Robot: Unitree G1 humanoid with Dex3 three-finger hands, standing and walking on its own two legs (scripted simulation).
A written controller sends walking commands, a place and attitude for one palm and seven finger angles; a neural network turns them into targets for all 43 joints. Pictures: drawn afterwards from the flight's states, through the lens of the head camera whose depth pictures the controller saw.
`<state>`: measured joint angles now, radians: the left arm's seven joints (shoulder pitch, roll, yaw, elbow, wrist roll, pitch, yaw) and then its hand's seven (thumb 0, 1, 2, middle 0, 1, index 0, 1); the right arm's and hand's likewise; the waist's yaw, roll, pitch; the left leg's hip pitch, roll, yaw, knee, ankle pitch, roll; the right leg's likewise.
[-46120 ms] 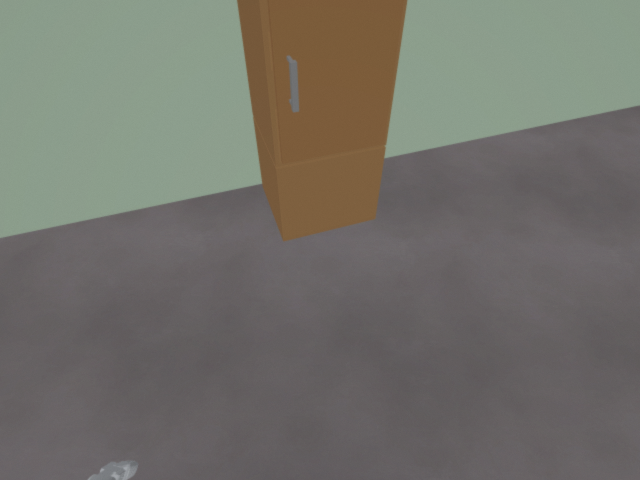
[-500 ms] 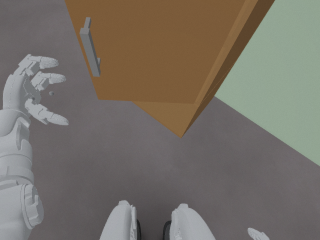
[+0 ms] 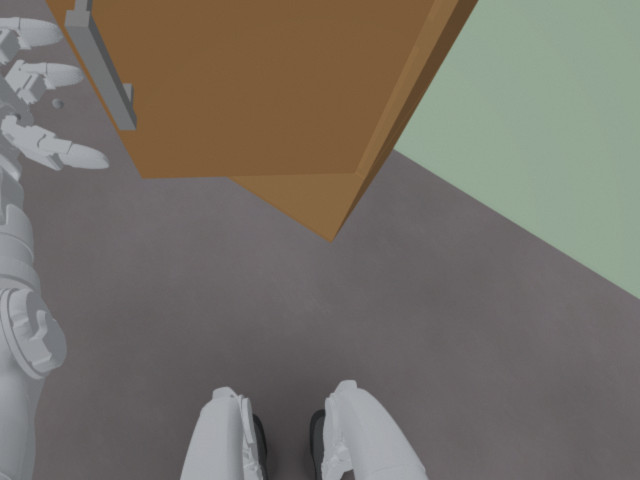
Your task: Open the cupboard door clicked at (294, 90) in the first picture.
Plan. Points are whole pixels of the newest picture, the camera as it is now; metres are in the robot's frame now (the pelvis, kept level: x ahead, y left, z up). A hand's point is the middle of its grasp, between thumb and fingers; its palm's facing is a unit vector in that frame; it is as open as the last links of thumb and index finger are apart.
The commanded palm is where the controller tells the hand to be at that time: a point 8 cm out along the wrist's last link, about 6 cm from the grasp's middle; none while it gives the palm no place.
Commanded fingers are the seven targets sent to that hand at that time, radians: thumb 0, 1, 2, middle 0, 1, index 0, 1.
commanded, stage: move the hooked fingers beside the handle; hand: left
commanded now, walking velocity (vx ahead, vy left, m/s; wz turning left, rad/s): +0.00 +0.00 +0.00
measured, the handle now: (108, 65) +0.57 +0.20 +0.06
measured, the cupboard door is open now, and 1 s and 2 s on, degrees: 39 38 38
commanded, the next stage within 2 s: slide the fingers in behind the handle in 1.78 s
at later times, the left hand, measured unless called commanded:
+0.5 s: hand (48, 110) +0.52 +0.25 +0.05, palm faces +0.00 -1.00 -0.02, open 14.0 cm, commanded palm +0.51 +0.28 +0.05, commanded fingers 0.00 -0.50 0.30 -0.30 -1.20 -0.30 -1.20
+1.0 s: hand (45, 108) +0.52 +0.25 +0.06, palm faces +0.00 -1.00 -0.01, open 14.0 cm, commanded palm +0.51 +0.28 +0.05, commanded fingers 0.00 -0.50 0.30 -0.30 -1.20 -0.30 -1.20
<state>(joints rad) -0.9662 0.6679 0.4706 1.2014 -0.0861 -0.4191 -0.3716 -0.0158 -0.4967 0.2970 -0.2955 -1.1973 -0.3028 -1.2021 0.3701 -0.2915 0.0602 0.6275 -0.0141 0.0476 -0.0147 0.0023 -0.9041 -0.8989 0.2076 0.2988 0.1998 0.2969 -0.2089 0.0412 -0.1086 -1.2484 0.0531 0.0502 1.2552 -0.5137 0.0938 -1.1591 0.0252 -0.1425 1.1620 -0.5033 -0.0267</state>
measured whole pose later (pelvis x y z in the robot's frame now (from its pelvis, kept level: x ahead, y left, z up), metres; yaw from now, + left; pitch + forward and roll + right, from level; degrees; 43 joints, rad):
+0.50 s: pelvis +0.01 -0.01 +0.01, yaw +0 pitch +28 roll -6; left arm -0.92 0.68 0.45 1.18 -0.11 -0.37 -0.42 -0.02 -0.50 0.30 -0.29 -1.20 -0.30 -1.20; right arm 0.35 -0.29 0.06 0.61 0.00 0.08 0.00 0.00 -0.90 -0.90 0.21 0.30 0.20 0.30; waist -0.19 0.03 -0.12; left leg -1.21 0.06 0.03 1.23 -0.52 0.08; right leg -1.11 0.04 -0.16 1.13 -0.51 -0.04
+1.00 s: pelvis +0.00 +0.00 +0.00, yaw +0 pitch +29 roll -7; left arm -0.95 0.68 0.45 1.19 -0.11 -0.41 -0.41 -0.02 -0.50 0.30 -0.29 -1.20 -0.30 -1.20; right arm 0.37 -0.28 0.07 0.64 -0.01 0.08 0.00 0.00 -0.90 -0.90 0.21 0.30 0.20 0.30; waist -0.19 0.04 -0.11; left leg -1.25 0.06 0.03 1.26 -0.52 0.09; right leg -1.15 0.03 -0.15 1.15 -0.50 -0.03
